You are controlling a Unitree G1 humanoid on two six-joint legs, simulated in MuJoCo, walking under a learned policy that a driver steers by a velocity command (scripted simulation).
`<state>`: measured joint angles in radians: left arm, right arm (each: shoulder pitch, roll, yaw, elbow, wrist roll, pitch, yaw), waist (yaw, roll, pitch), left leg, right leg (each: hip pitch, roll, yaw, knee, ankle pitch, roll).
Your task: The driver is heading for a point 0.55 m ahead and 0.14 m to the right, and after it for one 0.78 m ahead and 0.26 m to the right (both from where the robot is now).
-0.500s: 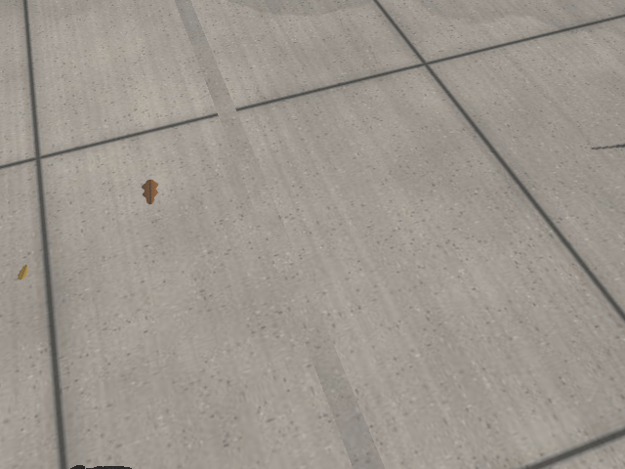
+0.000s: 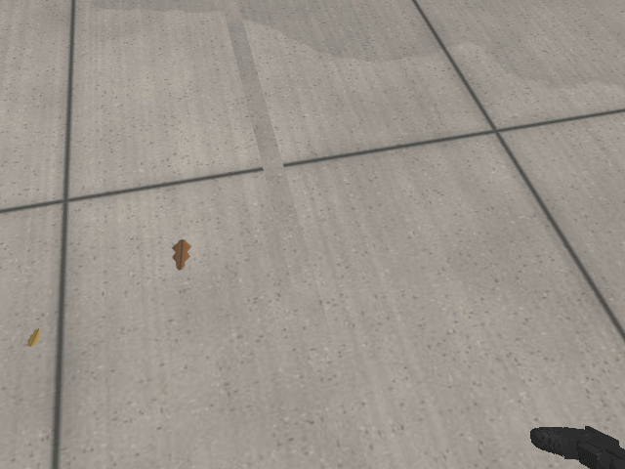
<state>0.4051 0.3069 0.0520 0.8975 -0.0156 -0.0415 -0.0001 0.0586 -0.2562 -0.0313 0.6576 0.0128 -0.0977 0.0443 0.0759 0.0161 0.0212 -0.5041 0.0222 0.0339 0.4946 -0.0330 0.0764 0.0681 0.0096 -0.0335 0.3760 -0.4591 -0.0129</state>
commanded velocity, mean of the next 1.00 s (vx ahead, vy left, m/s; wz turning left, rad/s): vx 0.50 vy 0.00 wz -0.35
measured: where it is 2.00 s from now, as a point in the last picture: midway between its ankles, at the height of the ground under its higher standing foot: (419, 338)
